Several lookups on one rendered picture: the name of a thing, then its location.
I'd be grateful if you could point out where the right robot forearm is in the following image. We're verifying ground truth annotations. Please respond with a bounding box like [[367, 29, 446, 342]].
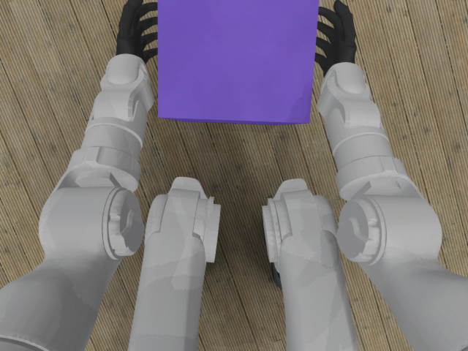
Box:
[[317, 62, 442, 244]]

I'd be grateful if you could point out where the robot right thigh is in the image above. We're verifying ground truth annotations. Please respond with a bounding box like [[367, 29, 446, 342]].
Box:
[[262, 189, 359, 351]]

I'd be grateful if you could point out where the robot left hand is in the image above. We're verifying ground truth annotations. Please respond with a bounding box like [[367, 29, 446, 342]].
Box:
[[116, 0, 158, 64]]

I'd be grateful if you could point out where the left robot upper arm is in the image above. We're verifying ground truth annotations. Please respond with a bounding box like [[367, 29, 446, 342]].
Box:
[[0, 186, 145, 351]]

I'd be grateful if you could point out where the robot right hand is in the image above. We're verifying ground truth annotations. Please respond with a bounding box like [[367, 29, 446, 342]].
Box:
[[314, 0, 357, 77]]

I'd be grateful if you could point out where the carton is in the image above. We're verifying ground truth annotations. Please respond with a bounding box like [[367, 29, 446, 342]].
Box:
[[157, 0, 319, 125]]

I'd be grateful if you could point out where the right robot upper arm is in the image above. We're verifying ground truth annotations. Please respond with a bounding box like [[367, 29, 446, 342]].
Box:
[[336, 195, 468, 351]]

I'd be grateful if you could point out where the left robot shin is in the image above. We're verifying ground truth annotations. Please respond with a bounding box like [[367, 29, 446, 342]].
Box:
[[144, 177, 208, 245]]

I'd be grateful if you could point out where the left robot forearm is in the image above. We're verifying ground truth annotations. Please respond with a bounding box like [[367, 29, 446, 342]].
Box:
[[39, 54, 154, 245]]

